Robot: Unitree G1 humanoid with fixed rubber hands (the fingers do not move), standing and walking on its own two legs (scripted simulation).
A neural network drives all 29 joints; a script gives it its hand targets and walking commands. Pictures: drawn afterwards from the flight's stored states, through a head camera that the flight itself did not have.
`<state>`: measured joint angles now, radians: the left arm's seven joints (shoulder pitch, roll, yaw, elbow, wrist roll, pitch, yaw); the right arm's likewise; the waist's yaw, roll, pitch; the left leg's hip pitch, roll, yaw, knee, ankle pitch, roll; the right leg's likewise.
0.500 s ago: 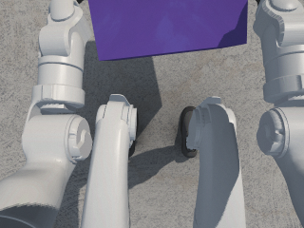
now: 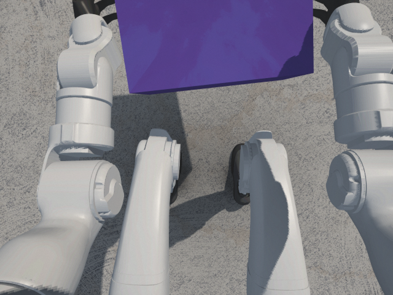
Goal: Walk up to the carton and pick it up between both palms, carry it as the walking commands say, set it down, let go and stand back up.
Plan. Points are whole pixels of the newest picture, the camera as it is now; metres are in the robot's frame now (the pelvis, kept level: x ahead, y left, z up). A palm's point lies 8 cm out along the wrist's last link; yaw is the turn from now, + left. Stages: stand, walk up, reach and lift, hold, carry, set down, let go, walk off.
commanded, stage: reach and lift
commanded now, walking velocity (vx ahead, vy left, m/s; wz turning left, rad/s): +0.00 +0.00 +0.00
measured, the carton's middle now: (209, 1) +0.58 +0.01 -0.16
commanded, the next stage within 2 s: none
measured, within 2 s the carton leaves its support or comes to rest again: neither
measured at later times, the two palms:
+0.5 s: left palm (66, 11) +0.50 +0.19 -0.01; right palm (371, 2) +0.52 -0.18 -0.02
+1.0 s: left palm (21, 3) +0.47 +0.19 +0.06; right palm out of the picture +0.49 -0.18 +0.05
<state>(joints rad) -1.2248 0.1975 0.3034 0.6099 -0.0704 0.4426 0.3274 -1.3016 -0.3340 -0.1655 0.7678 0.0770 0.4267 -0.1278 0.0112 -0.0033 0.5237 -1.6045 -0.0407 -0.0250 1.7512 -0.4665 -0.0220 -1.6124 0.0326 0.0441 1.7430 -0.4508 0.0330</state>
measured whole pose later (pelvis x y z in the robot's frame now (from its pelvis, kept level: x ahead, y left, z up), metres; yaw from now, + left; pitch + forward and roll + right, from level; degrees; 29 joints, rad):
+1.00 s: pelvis +0.01 +0.00 +0.12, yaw +1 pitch +9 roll +0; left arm -0.98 0.11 0.30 0.52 -0.02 0.45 0.31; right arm -1.03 -0.24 -0.19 0.65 0.01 0.46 -0.11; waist 0.01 0.01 0.52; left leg -1.09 -0.04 -0.05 1.31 -0.37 -0.02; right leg -1.09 0.02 0.03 1.30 -0.37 0.02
